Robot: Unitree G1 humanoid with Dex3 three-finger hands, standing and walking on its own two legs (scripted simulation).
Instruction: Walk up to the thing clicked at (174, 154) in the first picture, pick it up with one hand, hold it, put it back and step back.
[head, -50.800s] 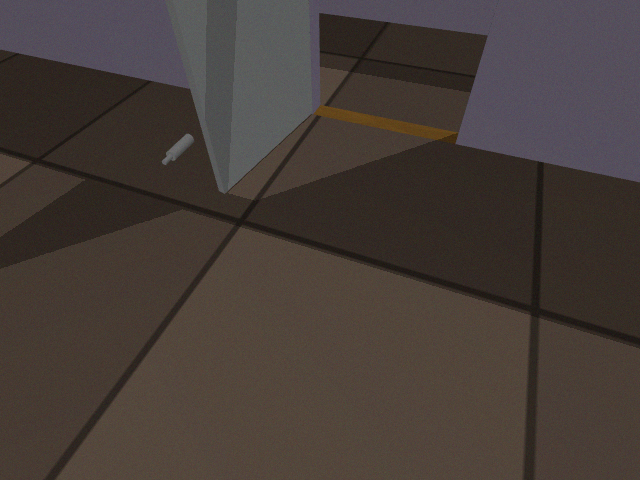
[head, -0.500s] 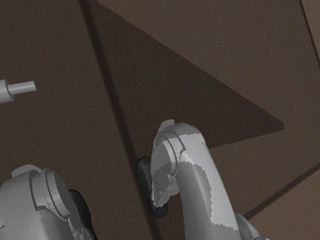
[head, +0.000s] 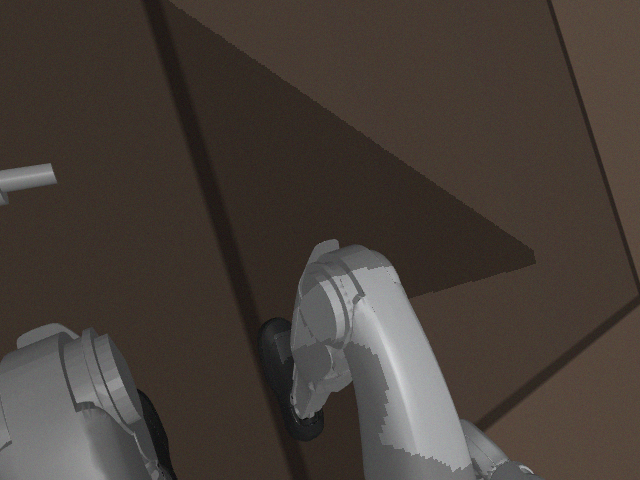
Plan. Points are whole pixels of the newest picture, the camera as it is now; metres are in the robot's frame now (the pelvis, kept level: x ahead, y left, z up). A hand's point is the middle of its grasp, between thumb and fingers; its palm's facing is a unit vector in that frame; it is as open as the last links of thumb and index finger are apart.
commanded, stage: rest palm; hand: left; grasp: from above
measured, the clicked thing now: out of the picture +0.48 +0.31 -0.27
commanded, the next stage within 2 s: close in 0.40 s
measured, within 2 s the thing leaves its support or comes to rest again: neither
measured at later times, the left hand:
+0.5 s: hand out of the picture +0.46 +0.32 -0.25, palm faces -0.46 -0.14 -0.88, open 13.8 cm
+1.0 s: hand out of the picture +0.45 +0.33 -0.25, palm faces -0.46 -0.13 -0.88, open 12.4 cm
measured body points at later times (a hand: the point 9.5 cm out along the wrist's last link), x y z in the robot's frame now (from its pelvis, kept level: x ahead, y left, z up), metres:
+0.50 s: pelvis +0.00 +0.00 +0.00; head +0.29 +0.12 +0.32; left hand +0.48 +0.32 -0.20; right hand +0.05 -0.25 -0.05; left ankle +0.06 +0.11 -0.27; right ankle +0.11 -0.11 -0.27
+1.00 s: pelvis +0.00 +0.00 +0.00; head +0.28 +0.13 +0.33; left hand +0.47 +0.33 -0.20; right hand +0.06 -0.25 -0.05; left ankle +0.06 +0.11 -0.27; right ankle +0.11 -0.11 -0.27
